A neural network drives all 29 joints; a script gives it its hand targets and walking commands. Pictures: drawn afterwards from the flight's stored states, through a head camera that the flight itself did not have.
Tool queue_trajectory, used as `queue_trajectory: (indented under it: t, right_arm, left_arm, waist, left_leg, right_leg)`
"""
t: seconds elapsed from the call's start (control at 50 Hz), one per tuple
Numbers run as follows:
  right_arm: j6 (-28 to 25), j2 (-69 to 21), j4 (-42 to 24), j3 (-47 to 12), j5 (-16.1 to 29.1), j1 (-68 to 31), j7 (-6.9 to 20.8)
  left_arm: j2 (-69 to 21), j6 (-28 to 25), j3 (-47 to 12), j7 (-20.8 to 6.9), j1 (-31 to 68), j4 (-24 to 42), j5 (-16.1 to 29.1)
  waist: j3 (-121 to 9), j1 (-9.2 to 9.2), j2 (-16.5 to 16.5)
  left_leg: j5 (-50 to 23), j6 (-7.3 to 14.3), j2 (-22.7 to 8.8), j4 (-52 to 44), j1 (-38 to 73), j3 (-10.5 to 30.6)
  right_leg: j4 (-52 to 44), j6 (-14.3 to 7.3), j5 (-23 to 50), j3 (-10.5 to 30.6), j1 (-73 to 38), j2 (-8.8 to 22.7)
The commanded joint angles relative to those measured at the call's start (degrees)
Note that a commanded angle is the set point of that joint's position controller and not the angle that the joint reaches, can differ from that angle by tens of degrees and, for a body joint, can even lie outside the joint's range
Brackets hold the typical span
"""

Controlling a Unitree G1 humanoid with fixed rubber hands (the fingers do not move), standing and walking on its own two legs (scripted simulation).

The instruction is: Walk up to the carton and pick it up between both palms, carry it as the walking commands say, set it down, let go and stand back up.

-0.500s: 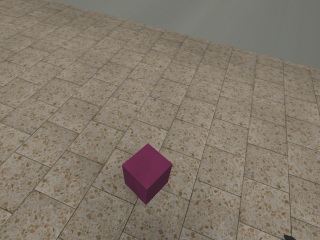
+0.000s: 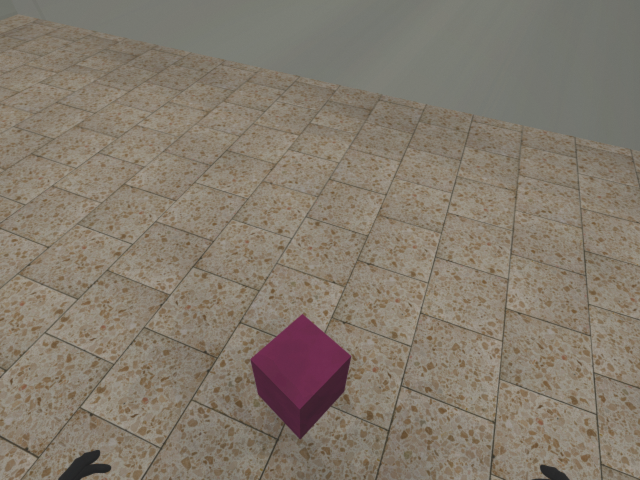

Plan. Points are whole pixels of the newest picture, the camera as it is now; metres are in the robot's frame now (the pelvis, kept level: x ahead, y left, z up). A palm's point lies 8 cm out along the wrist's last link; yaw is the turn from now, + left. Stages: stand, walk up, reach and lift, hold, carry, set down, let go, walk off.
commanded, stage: walk up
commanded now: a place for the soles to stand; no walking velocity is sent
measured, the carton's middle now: (301, 376) +0.54 +0.03 -0.65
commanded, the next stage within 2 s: none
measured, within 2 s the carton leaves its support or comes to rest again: neither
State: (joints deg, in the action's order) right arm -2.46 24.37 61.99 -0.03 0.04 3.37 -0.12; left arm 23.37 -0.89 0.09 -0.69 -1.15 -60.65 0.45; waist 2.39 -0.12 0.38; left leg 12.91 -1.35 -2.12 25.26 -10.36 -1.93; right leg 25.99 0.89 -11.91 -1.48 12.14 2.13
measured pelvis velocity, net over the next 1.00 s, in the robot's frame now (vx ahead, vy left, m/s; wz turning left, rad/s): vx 0.11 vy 0.03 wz -0.04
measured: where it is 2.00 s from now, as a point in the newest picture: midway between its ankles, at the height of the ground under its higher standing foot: outside the picture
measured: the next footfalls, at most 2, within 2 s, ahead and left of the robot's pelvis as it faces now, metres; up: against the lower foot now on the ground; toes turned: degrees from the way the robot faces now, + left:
right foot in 0.42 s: +0.16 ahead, -0.24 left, +0.00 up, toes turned +12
left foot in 0.98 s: +0.24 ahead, +0.18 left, +0.00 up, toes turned -6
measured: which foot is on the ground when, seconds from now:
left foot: down 0.00-0.42, up 0.44-0.96, down 0.98-1.00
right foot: down 0.00-0.12, up 0.14-0.40, down 0.42-0.98, up 1.00-1.00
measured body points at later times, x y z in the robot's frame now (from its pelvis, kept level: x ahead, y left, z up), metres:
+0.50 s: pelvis +0.05 -0.11 -0.03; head +0.08 -0.11 +0.42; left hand +0.12 +0.26 -0.10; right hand +0.19 -0.49 -0.09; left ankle +0.01 +0.08 -0.69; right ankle +0.12 -0.24 -0.74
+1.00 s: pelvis +0.11 +0.03 -0.04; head +0.18 -0.01 +0.40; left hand +0.13 +0.45 -0.04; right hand +0.36 -0.30 -0.10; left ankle +0.20 +0.18 -0.74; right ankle +0.12 -0.23 -0.73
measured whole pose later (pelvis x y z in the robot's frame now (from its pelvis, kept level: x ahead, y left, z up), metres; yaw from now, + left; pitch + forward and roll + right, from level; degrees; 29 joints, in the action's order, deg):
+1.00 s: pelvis +0.11 +0.03 -0.04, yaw -2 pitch +2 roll +0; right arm 4.0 31.2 31.5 8.1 -3.5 -1.6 6.8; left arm 35.3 -4.6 6.9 7.3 -29.2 -38.9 -1.5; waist 7.6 3.5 -5.7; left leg 16.6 1.3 -0.2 42.8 -30.3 3.9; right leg 42.0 3.4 -22.5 18.6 23.0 6.0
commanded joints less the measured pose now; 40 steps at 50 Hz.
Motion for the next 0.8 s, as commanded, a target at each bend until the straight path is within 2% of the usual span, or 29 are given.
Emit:
queue_trajectory:
  t: [0.0, 0.08, 0.1, 0.12, 0.14, 0.16, 0.18, 0.22, 0.24, 0.28, 0.32, 0.34, 0.36, 0.38, 0.4, 0.42, 0.44, 0.46, 0.48, 0.5, 0.52, 0.54, 0.56, 0.58, 0.62, 0.68, 0.72, 0.76, 0.78]
  right_arm:
    - [-0.46, 9.97, -0.55, 1.63, -0.08, -2.87, -0.11]
    - [-0.39, 9.96, 0.61, 1.58, -0.08, -3.9, -0.06]
    - [-1.18, 19.56, -1.85, 6.06, 0.47, 12.16, -1.73]
    - [-1.63, 23.6, -2.78, 8.23, -0.36, 15.69, -2.82]
    - [-2.18, 24.35, -5.08, 9.48, -0.89, 16.19, -3.75]
    - [-2.84, 22.05, -5.44, 9.45, -0.67, 13.76, -4.06]
    - [-3.34, 20.95, -7.68, 9.49, -0.71, 13.06, -4.27]
    - [-3.55, 20.14, -10.21, 9.42, -1.31, 13.0, -4.38]
    - [-3.65, 20.38, -11.05, 9.44, -1.58, 13.78, -4.5]
    - [-3.72, 21.9, -12.47, 9.6, -1.86, 14.84, -4.8]
    - [-3.47, 23.14, -13.95, 9.57, -2.21, 14.36, -5.1]
    - [-3.25, 23.44, -14.7, 9.44, -2.44, 13.51, -5.26]
    - [-2.97, 23.43, -15.29, 9.18, -2.6, 12.46, -5.4]
    - [-2.7, 21.9, -16.17, 8.31, -2.77, 11.17, -5.6]
    - [-2.43, 16.64, -16.99, 6.39, -3.15, 13.22, -5.93]
    - [-2.39, 11.57, -19.2, 4.92, -2.21, 14.7, -6.13]
    - [0.72, 15.83, -24.35, 5.9, -6.42, 0.94, -2.71]
    - [1.82, 16.72, -24.95, 5.91, -6.2, 3.63, 0.7]
    - [2.52, 16.63, -23.92, 5.98, -5.72, 6.48, 2.69]
    - [3.19, 16.18, -23.38, 6.01, -4.94, 8.74, 3.78]
    - [3.72, 15.71, -22.99, 6.57, -4.61, 11.07, 4.52]
    - [4.35, 15.48, -23.5, 7.13, -4.55, 10.48, 5.03]
    - [5.08, 15.26, -24.85, 7.51, -4.46, 8.96, 5.22]
    - [5.77, 15.02, -26.38, 7.77, -4.35, 6.95, 5.29]
    - [6.53, 14.67, -28.87, 8.08, -4.35, 2.91, 5.25]
    - [6.82, 14.37, -30.58, 8.06, -4.35, -1.57, 5.44]
    - [6.85, 13.85, -31.22, 7.74, -4.31, -4.38, 5.84]
    - [6.98, 13.43, -31.74, 7.49, -4.09, -6.67, 6.12]
    - [7.05, 14.44, -34.34, 8.56, -4.34, -8.28, 5.88]
  left_arm:
    - [9.89, -0.45, 1.78, 0.14, 2.42, 0.43, -0.06]
    - [9.76, -0.47, 1.87, 0.06, 2.46, -0.95, -0.26]
    - [15.47, 0.9, 7.28, -2.34, 6.3, 9.72, -3.67]
    - [13.54, 2.03, 6.68, -3.54, 7.38, 13.68, -3.89]
    - [11.44, 2.87, 6.68, -4.51, 8.84, 17.52, -4.16]
    - [11.47, 3.41, 8.04, -5.22, 5.87, 17.46, -4.96]
    - [11.81, 3.47, 8.67, -5.77, 4.16, 19.13, -4.99]
    - [12.07, 3.57, 9.6, -6.82, 3.37, 21.62, -4.93]
    - [11.81, 3.75, 9.86, -7.21, 3.63, 22.81, -4.8]
    - [12.0, 4.11, 10.47, -7.64, 4.44, 24.9, -4.6]
    - [12.53, 4.31, 11.11, -7.65, 2.6, 25.8, -4.35]
    - [12.85, 4.33, 11.42, -7.52, 0.32, 25.83, -4.15]
    - [12.91, 4.26, 11.76, -7.25, -3.08, 25.39, -4.02]
    - [13.61, 4.02, 12.3, -6.7, -9.25, 23.98, -4.05]
    - [16.59, 3.5, 13.15, -5.72, -17.47, 22.48, -4.75]
    - [22.83, 2.68, 13.82, -5.05, -16.68, 24.75, -5.33]
    - [26.75, 0.61, 12.93, -1.64, -29.18, 15.87, 1.02]
    - [28.45, -1.03, 13.99, 1.78, -26.97, 16.62, 1.22]
    - [27.4, -2.3, 13.31, 3.33, -22.92, 17.98, 1.03]
    - [25.55, -3.33, 12.64, 4.5, -19.95, 18.43, 0.72]
    - [22.84, -4.05, 11.45, 5.18, -19.09, 18.39, 0.69]
    - [21.05, -4.62, 10.54, 5.46, -20.77, 18.16, 0.7]
    - [20.24, -5.01, 9.96, 5.87, -22.97, 18.09, 0.73]
    - [20.09, -5.27, 9.65, 6.4, -25.32, 18.31, 0.74]
    - [20.69, -5.54, 9.54, 7.22, -29.47, 19.33, 0.68]
    - [22.08, -5.73, 9.82, 8.03, -34.08, 21.04, 0.24]
    - [22.85, -5.79, 10.12, 8.33, -36.86, 21.87, -0.22]
    - [23.55, -5.77, 10.33, 8.56, -37.82, 22.42, -0.56]
    - [22.56, -5.56, 10.5, 8.44, -35.02, 22.82, -0.54]
  waist:
    - [-4.59, 0.38, -0.03]
    - [-4.64, 0.36, -0.49]
    - [-2.51, -3.03, 2.58]
    - [0.04, -4.56, -4.64]
    - [2.28, -4.95, -6.08]
    - [0.65, -2.21, -3.29]
    - [-0.21, -1.46, -3.14]
    - [-1.72, -1.28, -4.47]
    - [-2.25, -1.6, -5.95]
    - [-2.26, -1.92, -8.58]
    - [-2.58, -0.79, -10.34]
    - [-3.0, 0.51, -11.01]
    - [-3.64, 2.74, -10.7]
    - [-4.89, 6.63, -7.12]
    - [-6.44, 10.65, 6.08]
    - [-4.87, 9.29, 19.64]
    - [-0.17, 5.02, -7.72]
    - [-0.93, 2.88, -9.8]
    - [-0.58, 0.65, -8.33]
    - [-1.07, -1.44, -2.35]
    - [-1.74, -2.86, 0.46]
    - [-1.6, -2.82, 1.53]
    - [-1.42, -2.26, 1.97]
    - [-1.17, -1.47, 2.55]
    - [-1.42, 0.0, 4.55]
    - [-2.18, 1.22, 7.36]
    - [-1.85, 2.1, 9.02]
    - [-1.74, 2.54, 10.42]
    - [-0.07, 2.4, 11.61]
  left_leg:
    - [-7.76, 2.3, -5.74, -6.85, 1.68, 5.24]
    - [-7.57, 2.14, -6.06, -8.52, 2.9, 5.14]
    - [5.33, 7.49, -7.99, -6.68, -0.08, 15.28]
    - [12.26, 11.89, -14.7, -10.89, 7.13, 27.23]
    - [17.85, 15.13, -18.66, -13.0, 11.18, 34.25]
    - [18.43, 16.45, -20.24, -11.24, 10.32, 33.88]
    - [16.66, 15.5, -18.89, -10.36, 9.24, 31.53]
    - [11.85, 13.41, -14.9, -8.7, 2.96, 25.61]
    - [10.53, 12.95, -13.66, -8.03, -0.07, 24.19]
    - [11.38, 12.38, -12.33, -6.51, -5.03, 23.28]
    - [12.31, 12.11, -11.15, -4.26, -10.28, 22.83]
    - [12.61, 12.04, -10.44, -2.86, -13.62, 22.49]
    - [12.83, 11.42, -8.92, -0.06, -17.64, 21.15]
    - [14.45, 9.69, -5.5, 6.52, -24.99, 17.93]
    - [19.44, 7.21, 1.74, 22.29, -34.82, 12.63]
    - [22.95, 4.22, 7.43, 35.58, -43.22, 3.87]
    - [16.55, 3.2, 0.77, 47.72, -40.54, 14.55]
    - [11.35, 2.65, -1.01, 50.03, -45.15, 16.85]
    - [6.55, 1.74, -2.66, 50.09, -44.39, 16.46]
    - [3.59, 1.43, -3.68, 48.7, -41.38, 16.32]
    - [3.05, 1.2, -3.49, 47.24, -36.33, 15.96]
    - [2.61, 1.1, -2.54, 46.32, -32.43, 15.01]
    - [2.63, 0.85, -1.59, 46.04, -30.98, 14.44]
    - [2.66, 0.59, -1.03, 45.6, -31.33, 14.27]
    - [3.03, 0.03, -0.35, 45.28, -33.46, 14.63]
    - [4.39, -0.35, 0.03, 43.33, -35.82, 15.34]
    - [5.82, -0.3, 0.3, 41.2, -36.92, 15.01]
    - [7.3, -0.11, -0.05, 38.76, -37.55, 14.59]
    - [7.04, 1.11, -0.57, 36.46, -37.64, 15.23]
  right_leg:
    - [-7.3, -2.48, 6.64, 5.63, -2.98, 5.99]
    - [-9.11, -2.18, 6.33, 5.31, -3.47, 5.99]
    - [5.82, -2.9, -13.36, 0.39, 0.59, 1.12]
    - [15.85, -2.76, -18.31, 2.17, 16.85, -0.01]
    - [25.39, -1.79, -15.51, 6.52, 28.79, 1.72]
    - [29.94, -1.18, -12.47, 9.24, 31.63, 4.57]
    - [31.18, -1.21, -11.14, 10.49, 31.89, 5.45]
    - [28.94, -0.35, -11.37, 9.11, 25.89, 4.41]
    - [27.76, -0.26, -11.31, 8.27, 23.12, 3.68]
    - [25.47, -0.43, -12.67, 7.02, 19.48, 2.93]
    - [23.1, -1.02, -14.33, 5.28, 14.5, 1.97]
    - [21.04, -1.47, -14.94, 4.05, 10.75, 1.26]
    - [16.7, -2.2, -13.54, 2.25, 5.22, 0.13]
    - [10.27, -3.3, -10.78, 0.07, -5.31, -1.69]
    - [1.54, -4.59, -19.06, 6.36, -15.58, 0.81]
    - [-12.78, -10.7, -36.6, 31.81, -11.73, 20.48]
    - [-18.72, -11.3, -42.19, 57.75, -3.21, 22.42]
    - [-16.57, -11.21, -40.2, 54.72, -7.99, 21.88]
    - [-14.01, -9.84, -29.86, 47.1, -8.6, 18.38]
    - [-11.05, -8.32, -17.3, 39.05, -7.94, 14.47]
    - [-8.12, -6.62, -4.57, 32.78, -5.37, 11.35]
    - [-6.16, -5.79, 4.42, 28.29, -2.35, 9.33]
    - [-4.98, -5.46, 9.8, 26.76, -0.93, 8.33]
    - [-4.41, -5.71, 12.2, 26.59, -0.8, 8.01]
    - [-3.84, -6.75, 12.58, 27.98, -2.3, 8.2]
    - [-3.01, -8.76, 11.47, 29.26, -4.84, 8.28]
    - [-2.12, -10.39, 13.68, 29.59, -6.27, 8.18]
    - [-1.19, -11.07, 16.29, 29.84, -7.51, 8.61]
    - [-1.01, -11.38, 13.9, 30.29, -4.66, 10.03]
